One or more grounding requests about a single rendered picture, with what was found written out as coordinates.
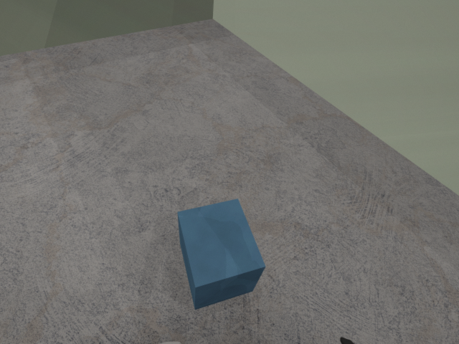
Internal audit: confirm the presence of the carton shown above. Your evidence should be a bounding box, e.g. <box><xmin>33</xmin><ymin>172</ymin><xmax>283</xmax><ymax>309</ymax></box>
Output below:
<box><xmin>177</xmin><ymin>199</ymin><xmax>265</xmax><ymax>310</ymax></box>

